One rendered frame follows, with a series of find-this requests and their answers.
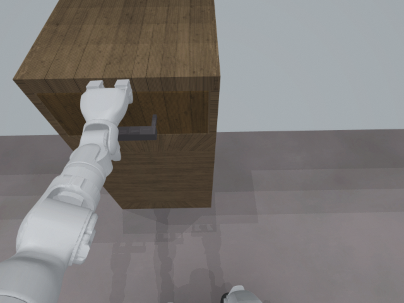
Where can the robot left hand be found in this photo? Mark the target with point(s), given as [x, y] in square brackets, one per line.
[108, 104]

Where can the cabinet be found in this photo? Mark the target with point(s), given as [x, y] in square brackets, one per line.
[159, 45]

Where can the robot right thigh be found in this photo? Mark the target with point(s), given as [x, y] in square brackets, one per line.
[241, 296]

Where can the left robot forearm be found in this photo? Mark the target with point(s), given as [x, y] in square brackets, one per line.
[85, 174]

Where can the drawer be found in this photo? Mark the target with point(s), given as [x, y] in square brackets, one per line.
[178, 112]

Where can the handle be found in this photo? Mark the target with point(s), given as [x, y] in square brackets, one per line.
[137, 133]

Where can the left robot upper arm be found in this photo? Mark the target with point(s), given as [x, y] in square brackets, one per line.
[58, 235]

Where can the robot right shin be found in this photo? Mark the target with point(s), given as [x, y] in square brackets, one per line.
[236, 288]

